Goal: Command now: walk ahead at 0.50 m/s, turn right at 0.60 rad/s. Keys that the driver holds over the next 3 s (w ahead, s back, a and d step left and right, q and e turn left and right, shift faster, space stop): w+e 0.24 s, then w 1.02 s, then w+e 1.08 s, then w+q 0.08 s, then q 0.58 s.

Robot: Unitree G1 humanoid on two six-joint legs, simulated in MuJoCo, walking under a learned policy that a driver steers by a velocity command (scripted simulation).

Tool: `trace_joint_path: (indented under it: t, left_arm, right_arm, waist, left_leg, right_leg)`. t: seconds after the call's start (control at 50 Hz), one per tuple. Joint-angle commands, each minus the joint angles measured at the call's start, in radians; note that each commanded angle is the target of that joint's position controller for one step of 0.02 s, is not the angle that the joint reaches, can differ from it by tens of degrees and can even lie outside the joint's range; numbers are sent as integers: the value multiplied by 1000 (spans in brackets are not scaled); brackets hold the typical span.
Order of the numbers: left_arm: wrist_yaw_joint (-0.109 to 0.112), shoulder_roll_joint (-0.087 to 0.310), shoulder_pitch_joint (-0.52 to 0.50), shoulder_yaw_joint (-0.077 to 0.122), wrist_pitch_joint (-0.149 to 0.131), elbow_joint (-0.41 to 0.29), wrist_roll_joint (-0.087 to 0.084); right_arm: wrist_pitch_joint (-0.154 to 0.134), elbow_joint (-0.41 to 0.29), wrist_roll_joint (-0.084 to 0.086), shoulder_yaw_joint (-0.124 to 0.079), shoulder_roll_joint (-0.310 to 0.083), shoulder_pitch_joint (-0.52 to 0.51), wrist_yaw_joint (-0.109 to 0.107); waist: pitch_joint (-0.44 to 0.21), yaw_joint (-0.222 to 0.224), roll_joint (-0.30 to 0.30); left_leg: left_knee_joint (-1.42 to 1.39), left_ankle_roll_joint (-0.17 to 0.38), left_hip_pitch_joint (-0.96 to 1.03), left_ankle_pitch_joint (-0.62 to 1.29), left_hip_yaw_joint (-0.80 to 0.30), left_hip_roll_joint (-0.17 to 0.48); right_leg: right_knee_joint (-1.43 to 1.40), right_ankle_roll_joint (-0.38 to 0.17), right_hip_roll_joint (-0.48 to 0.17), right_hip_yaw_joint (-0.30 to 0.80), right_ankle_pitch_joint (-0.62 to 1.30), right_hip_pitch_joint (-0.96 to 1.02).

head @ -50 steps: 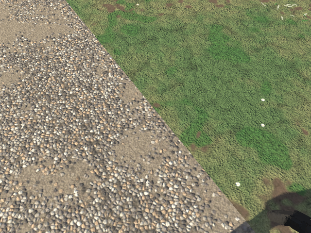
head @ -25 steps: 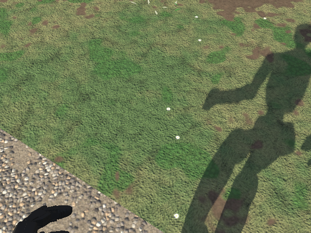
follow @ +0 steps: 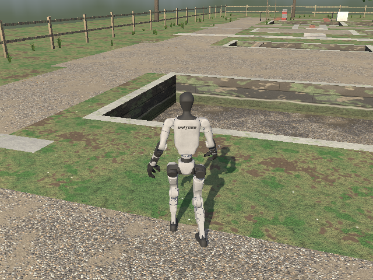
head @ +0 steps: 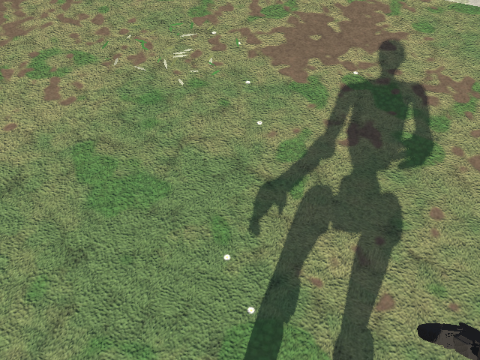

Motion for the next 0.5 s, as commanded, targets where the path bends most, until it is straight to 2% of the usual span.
trace_joint_path:
  t: [0.02, 0.04, 0.06, 0.08, 0.1, 0.14, 0.22, 0.28, 0.34, 0.4, 0.42, 0.44, 0.46, 0.48, 0.5]
  left_arm:
    - [3, 106, 80, 3, -24, -90, -24]
    - [1, 148, -30, 16, -17, -102, -15]
    - [2, 135, -79, 16, -12, -111, -4]
    - [-2, 121, -109, 19, -11, -121, 4]
    - [-8, 103, -100, 19, -8, -123, -4]
    - [-12, 67, -96, 13, 3, -122, -10]
    - [-15, 41, -164, 4, 9, -143, 1]
    - [-30, 19, -235, -7, -3, -150, 2]
    - [-49, -3, -336, -20, -17, -171, 2]
    - [-63, 10, -395, -20, -22, -200, -2]
    - [-65, 22, -392, -15, -23, -205, 1]
    - [-66, 41, -363, -6, -24, -202, 6]
    - [-64, 70, -271, 12, -23, -179, 11]
    - [-56, 118, -111, 40, -21, -127, 11]
    - [-37, 197, 63, 66, -12, -92, 14]
  right_arm:
    - [3, -10, 7, -70, -190, 300, -2]
    - [12, -16, 12, -55, -138, 265, -9]
    - [18, -21, 2, -47, -125, 218, -11]
    - [22, -13, -3, -42, -107, 190, -13]
    - [20, -8, -8, -38, -98, 177, -16]
    - [11, 8, 0, -40, -95, 178, -17]
    - [7, 48, 1, -57, -141, 202, -22]
    - [17, 71, 5, -57, -153, 216, -23]
    - [29, 100, 18, -59, -175, 259, -22]
    - [45, 133, 39, -65, -203, 300, -19]
    - [51, 141, 45, -68, -213, 302, -20]
    - [56, 145, 49, -70, -227, 295, -22]
    - [62, 150, 52, -69, -235, 284, -26]
    - [66, 152, 48, -59, -215, 288, -31]
    - [60, 125, 18, -34, -162, 288, -35]
  waist:
    - [-249, -125, 251]
    - [-133, -150, 152]
    - [-71, -131, 81]
    - [-20, -113, 81]
    - [-7, -90, 113]
    - [2, -81, 133]
    - [16, -87, 90]
    - [29, -111, 78]
    - [66, -145, 70]
    - [92, -146, 83]
    - [87, -132, 93]
    - [60, -102, 110]
    - [-3, -38, 119]
    - [-98, 41, 104]
    - [-227, 107, 0]
  left_leg:
    - [-239, 224, 766, -460, -766, 451]
    - [-245, 182, 650, -429, -594, 411]
    - [-258, 162, 529, -297, -469, 369]
    - [-280, 159, 443, -195, -378, 330]
    - [-304, 149, 385, -136, -301, 303]
    - [-345, 160, 350, -60, -202, 285]
    - [-376, 182, 388, 97, -79, 308]
    - [-380, 164, 403, 154, 23, 280]
    - [-388, 156, 416, 149, 78, 280]
    - [-366, 152, 494, 205, 79, 322]
    - [-337, 146, 523, 291, 85, 333]
    - [-276, 136, 542, 458, 100, 334]
    - [-155, 116, 536, 624, 134, 316]
    - [33, 86, 456, 676, 177, 274]
    - [344, 41, 210, 357, 191, 230]
  right_leg:
    - [585, 23, -57, -16, -42, -641]
    - [608, 30, -89, -46, 54, -664]
    - [586, 35, -122, -73, 125, -624]
    - [539, 37, -148, -74, 170, -604]
    - [511, 35, -173, -80, 197, -557]
    - [474, 40, -186, -108, 217, -538]
    - [346, 60, -203, -112, 331, -608]
    - [167, 54, -191, -142, 466, -569]
    - [0, 38, -166, -201, 515, -510]
    - [-97, 7, -147, -230, 436, -489]
    - [-121, -10, -133, -244, 390, -464]
    - [-147, -31, -106, -265, 350, -396]
    - [-193, -56, -70, -293, 366, -247]
    - [-230, -84, -35, -307, 429, 0]
    - [-186, -139, -194, -92, 483, 324]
